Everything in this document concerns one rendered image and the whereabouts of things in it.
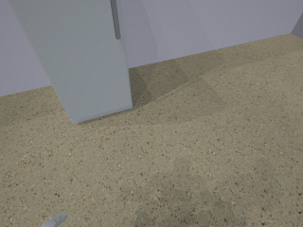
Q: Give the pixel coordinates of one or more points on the left robot hand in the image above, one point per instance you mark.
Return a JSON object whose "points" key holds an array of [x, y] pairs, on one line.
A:
{"points": [[55, 220]]}

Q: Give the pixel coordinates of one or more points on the handle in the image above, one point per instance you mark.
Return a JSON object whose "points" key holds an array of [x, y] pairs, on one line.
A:
{"points": [[115, 19]]}

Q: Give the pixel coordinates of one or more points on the fridge door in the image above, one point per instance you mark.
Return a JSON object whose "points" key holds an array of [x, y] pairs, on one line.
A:
{"points": [[76, 43]]}

